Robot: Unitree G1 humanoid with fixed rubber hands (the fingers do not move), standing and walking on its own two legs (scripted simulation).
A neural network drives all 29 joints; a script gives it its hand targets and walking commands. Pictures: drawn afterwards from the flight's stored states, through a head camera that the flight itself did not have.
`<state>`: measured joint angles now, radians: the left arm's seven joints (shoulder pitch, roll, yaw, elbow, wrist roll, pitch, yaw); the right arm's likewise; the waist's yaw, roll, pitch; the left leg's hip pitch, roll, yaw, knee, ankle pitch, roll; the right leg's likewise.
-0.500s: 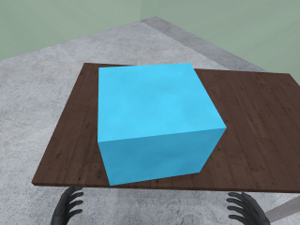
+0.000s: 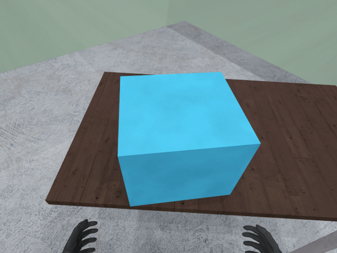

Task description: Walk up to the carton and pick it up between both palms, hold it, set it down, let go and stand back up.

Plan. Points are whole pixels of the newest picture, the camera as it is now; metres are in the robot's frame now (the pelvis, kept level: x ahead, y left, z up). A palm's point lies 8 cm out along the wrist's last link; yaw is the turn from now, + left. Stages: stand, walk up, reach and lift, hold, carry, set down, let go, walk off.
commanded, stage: set down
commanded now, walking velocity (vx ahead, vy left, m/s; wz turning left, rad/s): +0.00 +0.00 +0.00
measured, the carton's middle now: (176, 137) +0.40 +0.00 +0.05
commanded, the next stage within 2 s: let go in 1.06 s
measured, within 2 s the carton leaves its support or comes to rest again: neither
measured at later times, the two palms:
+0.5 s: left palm out of the picture +0.13 +0.22 -0.09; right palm out of the picture +0.14 -0.22 -0.08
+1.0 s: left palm (76, 249) +0.16 +0.22 -0.09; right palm out of the picture +0.14 -0.22 -0.09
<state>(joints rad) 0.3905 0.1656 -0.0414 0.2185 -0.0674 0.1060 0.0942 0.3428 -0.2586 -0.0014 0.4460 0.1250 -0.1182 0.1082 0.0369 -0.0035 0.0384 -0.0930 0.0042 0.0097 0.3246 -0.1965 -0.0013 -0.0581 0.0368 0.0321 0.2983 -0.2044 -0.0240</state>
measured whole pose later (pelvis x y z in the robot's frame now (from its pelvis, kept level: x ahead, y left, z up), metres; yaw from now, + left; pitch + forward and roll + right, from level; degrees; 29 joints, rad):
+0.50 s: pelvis -0.01 +0.00 +0.00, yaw +0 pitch -3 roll +0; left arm 0.26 0.20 -0.03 0.43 -0.03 0.12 0.06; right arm 0.22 -0.17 -0.02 0.66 0.01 -0.18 0.05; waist 0.02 -0.03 0.09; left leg -0.11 0.00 0.01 0.39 -0.22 0.00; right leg -0.08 0.04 0.03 0.37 -0.23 -0.02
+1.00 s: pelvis +0.01 +0.00 +0.00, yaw +0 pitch -4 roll +0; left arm 0.20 0.19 0.01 0.53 0.00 0.10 0.01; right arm 0.16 -0.19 0.00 0.81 0.00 -0.25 0.03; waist 0.00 -0.02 0.09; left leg -0.07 0.00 0.02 0.39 -0.25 0.00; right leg -0.03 0.04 0.04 0.36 -0.25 -0.02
